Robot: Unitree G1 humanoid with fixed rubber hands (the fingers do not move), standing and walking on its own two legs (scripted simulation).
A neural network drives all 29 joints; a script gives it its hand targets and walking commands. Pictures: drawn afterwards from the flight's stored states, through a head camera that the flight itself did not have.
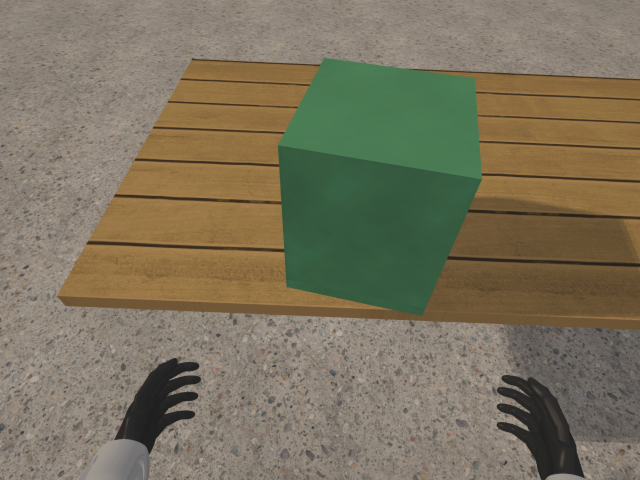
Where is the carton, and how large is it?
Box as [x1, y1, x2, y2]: [278, 58, 481, 315]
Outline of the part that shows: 324,58 278,144 286,286 421,315 481,180 474,78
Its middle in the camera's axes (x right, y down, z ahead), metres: +0.07 -0.07 +0.54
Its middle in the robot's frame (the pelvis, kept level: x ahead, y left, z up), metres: +0.45 -0.03 +0.12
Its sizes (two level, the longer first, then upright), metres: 0.210 0.200 0.250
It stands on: a table, 0.78 m high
